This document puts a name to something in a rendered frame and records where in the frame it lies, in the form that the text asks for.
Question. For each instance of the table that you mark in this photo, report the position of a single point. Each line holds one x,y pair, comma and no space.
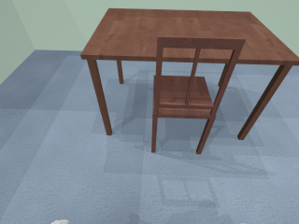
130,34

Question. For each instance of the chair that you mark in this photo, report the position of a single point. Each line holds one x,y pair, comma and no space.
187,97

